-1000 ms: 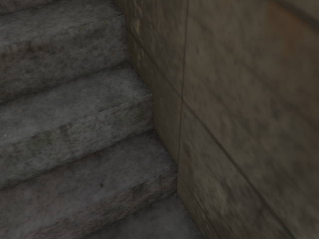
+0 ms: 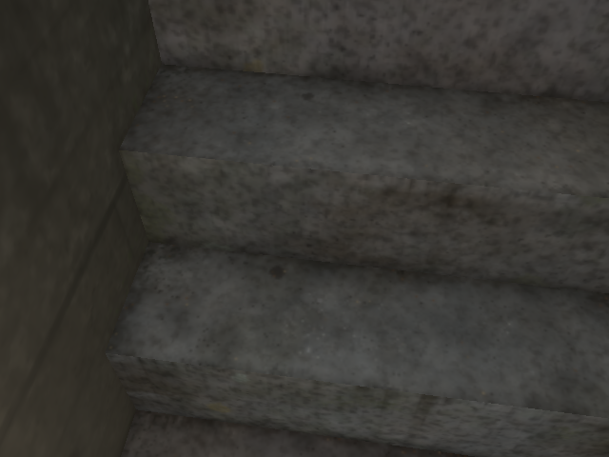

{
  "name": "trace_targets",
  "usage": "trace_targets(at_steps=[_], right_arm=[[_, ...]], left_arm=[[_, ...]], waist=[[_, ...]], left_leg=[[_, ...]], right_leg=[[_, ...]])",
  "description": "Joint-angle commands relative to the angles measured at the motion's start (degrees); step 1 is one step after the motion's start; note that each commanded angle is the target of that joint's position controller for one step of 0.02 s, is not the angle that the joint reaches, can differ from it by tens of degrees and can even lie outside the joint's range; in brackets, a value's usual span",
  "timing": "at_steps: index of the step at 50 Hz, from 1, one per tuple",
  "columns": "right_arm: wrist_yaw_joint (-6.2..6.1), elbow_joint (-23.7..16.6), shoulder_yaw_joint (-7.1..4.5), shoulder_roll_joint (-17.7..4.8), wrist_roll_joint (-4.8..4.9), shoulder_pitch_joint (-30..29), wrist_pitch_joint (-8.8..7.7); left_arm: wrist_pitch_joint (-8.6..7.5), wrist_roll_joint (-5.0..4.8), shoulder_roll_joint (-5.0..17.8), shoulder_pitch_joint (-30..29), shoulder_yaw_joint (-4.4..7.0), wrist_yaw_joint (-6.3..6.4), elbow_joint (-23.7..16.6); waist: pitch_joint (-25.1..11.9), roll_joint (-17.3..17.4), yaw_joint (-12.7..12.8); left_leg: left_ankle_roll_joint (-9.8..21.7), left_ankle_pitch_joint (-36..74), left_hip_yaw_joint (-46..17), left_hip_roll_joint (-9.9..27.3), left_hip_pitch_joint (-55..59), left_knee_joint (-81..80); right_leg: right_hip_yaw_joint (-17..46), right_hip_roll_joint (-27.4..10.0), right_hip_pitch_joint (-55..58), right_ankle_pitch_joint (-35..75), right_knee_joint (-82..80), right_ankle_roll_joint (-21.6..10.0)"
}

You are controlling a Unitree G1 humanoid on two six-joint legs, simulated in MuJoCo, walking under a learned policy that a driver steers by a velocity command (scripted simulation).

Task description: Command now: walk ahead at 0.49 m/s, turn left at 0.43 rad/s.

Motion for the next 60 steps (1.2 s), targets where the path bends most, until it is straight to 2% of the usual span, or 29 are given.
trace_targets(at_steps=[1, 5, 8, 13, 14, 15, 17, 18, 19, 20, 21, 23, 24, 26, 31, 37, 39, 47, 48, 49, 50, 51, 52, 53, 54, 56, 57, 58, 60], right_arm=[[0.31, -0.12, 0.52, 0.50, 0.14, 9.66, 1.48], [1.05, -5.60, 3.56, 6.00, -0.35, -0.38, 1.97], [-0.05, -7.65, 3.92, 3.28, -0.39, -4.69, 1.78], [1.74, -19.78, 7.45, 8.36, 0.83, -26.22, -1.31], [-0.51, -28.01, 5.53, 4.28, -4.33, -41.81, 0.35], [-0.60, -30.32, 6.21, 5.18, -4.81, -41.32, 1.04], [-0.72, -21.91, 5.69, 7.66, -0.52, -15.39, 2.49], [-2.83, -14.85, 2.14, 3.42, 0.96, 3.61, 3.80], [-3.94, -10.09, -0.91, -3.94, -2.50, 16.75, 5.07], [-5.20, -8.13, -4.28, -19.05, -9.10, 21.40, 4.41], [-5.37, -5.92, -3.64, -15.05, -7.09, 16.24, 3.65], [-3.84, -2.88, -2.75, -8.66, -3.13, -7.00, 3.63], [-4.14, -2.69, -1.02, -2.39, -1.56, -10.62, 3.57], [-3.73, 0.41, -0.02, 1.95, -2.01, -10.82, 3.80], [1.63, 2.56, -1.32, -3.45, -0.64, -1.94, -0.10], [1.48, 1.92, -2.24, -8.04, -2.33, 2.85, -0.08], [0.99, 3.73, -1.47, -5.19, -3.69, 9.55, 1.05], [-1.26, 0.98, -5.39, -15.58, -5.82, 6.25, -1.83], [-0.75, 0.24, -5.73, -14.83, -4.99, 4.15, -2.04], [-0.29, -0.81, -4.69, -13.49, -1.58, 0.00, -0.39], [0.48, -0.88, -4.72, -13.90, -0.88, 2.22, -0.03], [12.92, 6.13, -3.83, -8.32, -10.78, 7.22, 2.19], [18.25, -0.11, -2.35, -3.17, -18.03, 6.27, 4.18], [21.12, -1.42, -2.91, -3.77, -11.96, 6.03, 3.82], [18.92, 3.12, -4.56, -5.48, -5.38, 5.23, 2.69], [13.23, 3.43, -4.61, -7.35, -1.95, 0.85, 0.02], [11.20, 2.17, -4.08, -6.61, -0.87, -4.34, -1.27], [5.35, -3.20, 1.05, 5.88, -8.85, -7.39, -0.50], [3.13, 0.14, 2.00, 5.89, -7.03, -9.57, 1.72]], left_arm=[[0.57, -0.80, 3.02, 6.01, 0.68, 0.21, 4.02], [0.24, -0.74, 7.89, 8.89, 1.74, 0.97, 9.56], [1.35, -1.38, 9.33, 11.41, 1.67, 2.37, 11.39], [1.88, -1.16, 7.15, 26.35, 0.15, 5.18, 14.33], [1.57, 0.41, 8.19, 21.28, -0.35, 2.77, 9.75], [2.29, -0.60, 7.43, 19.82, -0.66, 3.11, 8.87], [4.07, -3.42, 11.44, 13.97, 0.21, 1.60, 3.70], [2.99, -3.85, 21.73, 9.95, 2.78, -0.48, 1.83], [1.04, -4.83, 20.56, 1.33, 3.35, -2.73, 0.13], [0.02, -6.42, 9.33, 2.51, 1.62, -3.73, -5.57], [-1.19, -3.08, 4.75, 9.93, 1.14, -3.56, 1.90], [1.90, -1.63, -0.40, 8.07, -0.02, -1.81, -2.84], [4.05, 2.10, 2.40, 2.39, 0.32, -2.36, -1.52], [5.26, 2.98, 1.22, -3.20, 0.33, -3.84, -1.34], [9.11, 0.79, -6.25, -1.14, -1.79, -2.22, -3.46], [11.00, 0.39, -8.06, -5.67, -2.54, -0.46, -10.28], [9.40, -0.28, -6.41, -7.94, -1.70, -0.03, -13.14], [11.59, 1.96, -5.25, -13.29, -1.92, -1.24, -22.89], [11.97, 1.04, -5.81, -14.66, -2.80, -1.01, -25.35], [12.97, -2.70, -6.00, -11.96, -4.18, -1.76, -25.97], [13.24, -4.21, -2.09, -4.33, -2.40, 0.00, -24.37], [8.98, -3.16, 5.79, -0.44, 0.32, -3.18, -20.98], [5.37, -2.60, 13.07, 20.55, 1.73, -3.24, -7.62], [4.34, -3.72, 22.03, 34.72, 4.63, -4.86, -2.51], [3.37, -4.32, 19.60, 32.71, 3.72, -8.43, -2.33], [2.48, -5.74, 13.72, 18.04, 2.54, -9.41, -4.41], [3.12, -4.28, 6.90, 12.98, 0.11, -9.65, -4.87], [4.11, -0.13, -3.41, 1.27, -1.75, -0.45, 1.61], [2.70, -0.08, -5.39, 13.58, -2.84, 5.73, 7.58]], waist=[[3.07, -3.02, -1.97], [2.96, -5.74, -2.53], [1.23, -9.26, -0.28], [7.26, -12.53, 9.31], [13.29, -15.79, 10.27], [11.63, -10.52, 7.72], [-10.81, 2.12, -2.94], [-26.31, -7.17, -13.24], [-32.46, -8.39, -21.14], [-40.12, 24.62, -16.83], [-44.44, 9.78, -11.88], [-22.57, 12.26, 3.11], [-14.12, 9.15, 2.32], [-9.33, 7.14, 2.93], [0.82, 3.52, 4.60], [5.18, 6.25, 4.54], [4.19, 16.44, 1.86], [4.29, 11.98, 3.51], [3.30, 12.88, 3.16], [3.21, 15.40, 3.93], [-4.60, 10.54, 5.17], [-18.58, -7.75, 11.03], [-29.47, -19.75, 7.45], [-36.03, -23.57, 9.39], [-29.24, -22.89, 12.38], [-13.99, -33.03, 8.97], [-9.33, -26.16, 5.76], [-8.33, -12.37, -3.27], [-0.59, -8.20, 2.84]], left_leg=[[-0.94, 2.54, 2.24, 5.12, -10.56, 5.17], [-1.21, 5.19, 5.33, 8.41, -18.48, -2.14], [-0.88, -0.45, 6.01, 11.50, -28.38, 3.34], [-1.96, -28.16, -0.89, 13.67, -83.16, 52.11], [3.80, -40.11, 3.73, 12.19, -70.26, 28.02], [6.43, -36.15, 4.40, 13.42, -53.95, 11.31], [4.24, -2.53, 11.79, 3.50, 13.60, -21.06], [1.75, 6.30, 13.23, -1.94, 32.31, -23.61], [2.60, 18.68, -4.47, 6.92, 38.24, -38.73], [7.44, 49.01, -51.59, 33.31, 40.37, -68.18], [6.43, 41.76, -57.23, 34.46, 36.99, -72.32], [8.50, 29.19, -36.09, 31.83, 17.07, -61.45], [8.29, 22.27, -25.11, 28.35, 10.40, -53.26], [6.77, 6.53, -10.46, 24.53, 8.55, -51.58], [4.34, 21.00, 5.75, 26.45, 10.88, -67.52], [4.37, 19.42, 15.91, 28.22, 16.75, -77.51], [6.29, -1.43, 15.98, 25.76, 21.46, -80.37], [3.75, -0.85, 19.64, 33.02, 32.48, -88.76], [3.49, 1.43, 22.16, 32.55, 31.38, -91.14], [7.36, 10.52, 25.73, 30.23, 21.60, -94.50], [10.67, 41.98, 23.22, 29.45, 21.79, -82.02], [14.17, 82.55, 12.27, 28.18, 10.42, -58.78], [8.77, 38.72, 3.51, 19.23, -14.81, -39.52], [6.83, 33.24, -7.38, 5.82, -21.27, -7.64], [9.88, 36.35, -18.51, -2.15, -28.34, 9.60], [11.44, 39.38, -14.30, 0.18, -35.92, 31.88], [12.63, 37.91, -13.89, 0.81, -37.36, 38.86], [7.85, 30.16, 1.23, 0.95, -26.33, 32.50], [4.64, 23.01, 5.28, 1.30, -22.88, 18.19]], right_leg=[[14.61, -16.03, 2.67, 4.86, -12.47, -10.80], [10.49, -17.39, 4.24, 15.29, -11.21, -12.07], [12.37, -20.83, 14.88, 14.53, -13.19, -12.43], [20.67, -30.04, 43.03, 23.39, -9.16, -10.84], [8.81, -21.12, 26.80, 23.00, -18.18, -13.31], [7.22, -16.94, 17.36, 24.64, -23.00, -10.48], [5.64, -10.01, -5.66, 55.00, -20.74, -11.37], [3.58, -10.63, -3.24, 89.20, -4.51, -9.91], [7.13, -9.28, -6.72, 71.59, 21.02, -3.50], [14.76, 9.11, -13.21, 2.67, 55.44, 0.80], [29.18, 9.01, -11.85, 5.65, 79.39, 3.79], [18.06, 4.15, -22.80, 13.44, 88.57, 4.93], [16.12, 2.07, -27.95, 17.24, 91.03, 4.76], [16.38, 4.47, -35.52, 22.53, 95.64, 3.97], [13.33, 5.07, -44.37, 3.55, 97.53, 2.89], [11.25, 1.76, -56.29, 0.28, 106.64, 1.09], [7.01, 2.32, -60.23, -1.04, 110.51, 0.98], [5.86, -9.46, -59.83, -18.29, 86.34, -0.83], [3.15, -12.05, -54.35, -19.67, 75.64, -3.30], [-2.92, -11.27, -35.16, -38.11, 52.72, -6.46], [-5.65, -5.67, -20.24, -36.68, 54.30, -7.80], [0.94, 11.26, -16.60, -15.05, 57.50, -13.60], [30.93, -0.06, 11.73, 0.99, 35.76, -21.34], [59.21, -9.81, 13.14, -2.92, 17.10, -16.15], [56.51, -11.60, 7.74, -22.91, 11.87, -7.98], [49.42, -6.01, -12.39, -41.62, 15.48, -15.28], [48.66, -5.76, -20.55, -39.97, 16.61, -14.47], [38.89, -2.50, -18.47, -45.55, 11.63, -2.80], [31.38, 3.12, -15.07, -26.02, 15.35, -1.16]])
